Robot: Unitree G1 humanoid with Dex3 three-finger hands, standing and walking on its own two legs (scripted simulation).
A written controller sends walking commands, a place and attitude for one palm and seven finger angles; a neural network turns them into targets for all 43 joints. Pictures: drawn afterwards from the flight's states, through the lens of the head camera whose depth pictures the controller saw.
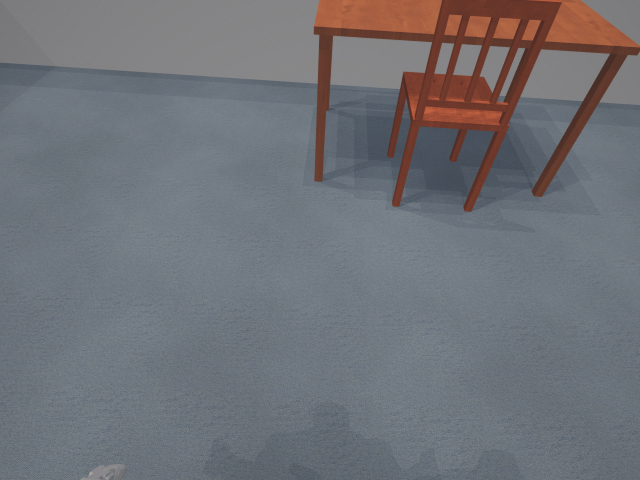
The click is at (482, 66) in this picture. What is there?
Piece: chair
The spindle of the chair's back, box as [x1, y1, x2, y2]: [464, 17, 499, 101]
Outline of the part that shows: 499,18 491,17 464,99 465,101 470,101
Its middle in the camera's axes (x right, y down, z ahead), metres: +0.56 -0.62 +1.36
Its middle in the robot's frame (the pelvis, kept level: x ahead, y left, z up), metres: +1.45 -0.50 -0.07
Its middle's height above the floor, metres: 0.69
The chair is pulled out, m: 0.00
